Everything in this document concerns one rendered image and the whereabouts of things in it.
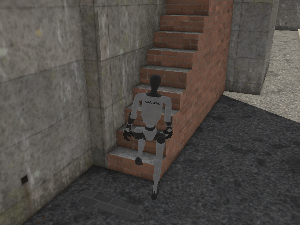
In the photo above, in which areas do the stairs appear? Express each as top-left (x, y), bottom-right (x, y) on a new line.
top-left (107, 0), bottom-right (234, 181)

